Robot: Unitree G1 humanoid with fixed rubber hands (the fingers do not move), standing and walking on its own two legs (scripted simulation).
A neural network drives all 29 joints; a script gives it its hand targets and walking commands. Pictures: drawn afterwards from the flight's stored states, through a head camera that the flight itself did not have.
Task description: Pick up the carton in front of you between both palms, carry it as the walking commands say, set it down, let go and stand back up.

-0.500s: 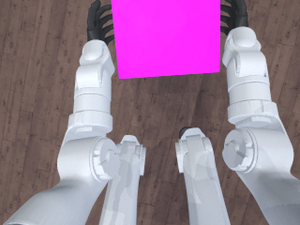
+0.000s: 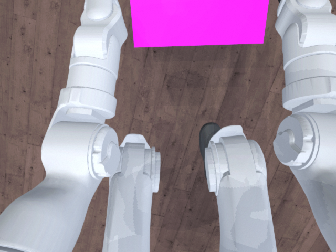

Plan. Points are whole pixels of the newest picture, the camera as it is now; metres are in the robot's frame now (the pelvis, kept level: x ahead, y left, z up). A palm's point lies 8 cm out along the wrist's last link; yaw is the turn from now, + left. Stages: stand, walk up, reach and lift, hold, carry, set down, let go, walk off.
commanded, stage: set down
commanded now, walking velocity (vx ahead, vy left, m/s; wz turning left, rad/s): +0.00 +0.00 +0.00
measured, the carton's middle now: out of the picture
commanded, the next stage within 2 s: none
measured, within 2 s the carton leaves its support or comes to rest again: rests again in 0.46 s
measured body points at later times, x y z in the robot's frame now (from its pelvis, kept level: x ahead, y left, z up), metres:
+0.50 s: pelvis -0.01 +0.00 -0.02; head +0.37 -0.03 +0.21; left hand +0.57 +0.06 -0.19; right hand +0.54 -0.25 -0.19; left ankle +0.08 +0.12 -0.37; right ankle +0.11 -0.13 -0.37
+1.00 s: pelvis +0.00 +0.00 -0.03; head +0.38 -0.03 +0.19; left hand +0.58 +0.07 -0.21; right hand +0.55 -0.25 -0.21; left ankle +0.08 +0.12 -0.37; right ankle +0.11 -0.13 -0.37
